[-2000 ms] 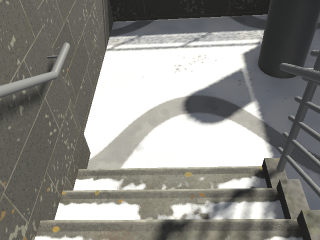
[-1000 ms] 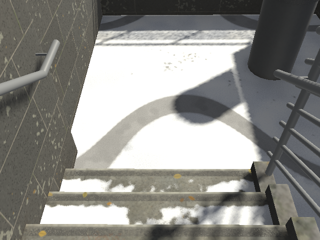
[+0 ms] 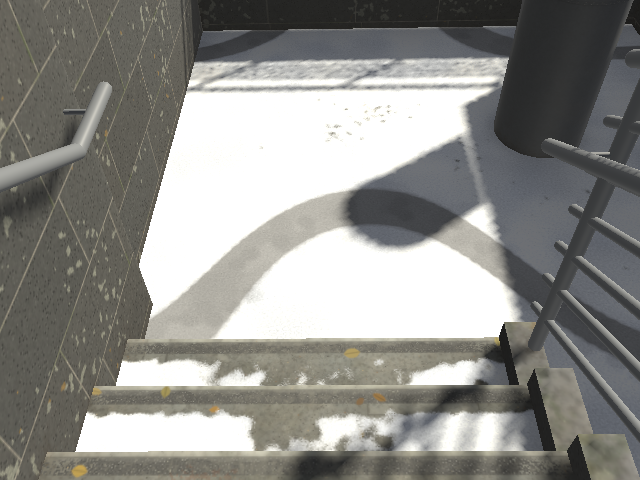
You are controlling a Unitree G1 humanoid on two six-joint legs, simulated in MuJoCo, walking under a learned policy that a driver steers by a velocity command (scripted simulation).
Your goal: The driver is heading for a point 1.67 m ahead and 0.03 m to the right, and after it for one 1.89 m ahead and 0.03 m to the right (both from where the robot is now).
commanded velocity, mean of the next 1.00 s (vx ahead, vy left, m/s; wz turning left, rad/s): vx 0.32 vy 0.00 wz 0.00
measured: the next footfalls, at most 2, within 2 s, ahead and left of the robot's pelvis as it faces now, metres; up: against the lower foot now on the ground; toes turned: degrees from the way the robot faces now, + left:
left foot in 0.74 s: +0.34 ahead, +0.24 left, -0.18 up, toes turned +6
right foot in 1.32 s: +0.65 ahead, +0.14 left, -0.35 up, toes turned +0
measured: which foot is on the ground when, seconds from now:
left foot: down 0.00-0.20, up 0.22-0.72, down 0.74-1.00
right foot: down 0.00-0.74, up 0.76-1.00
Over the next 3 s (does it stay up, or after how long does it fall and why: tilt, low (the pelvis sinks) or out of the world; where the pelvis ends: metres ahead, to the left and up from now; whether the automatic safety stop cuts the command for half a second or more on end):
stays up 1.33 0.30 -0.77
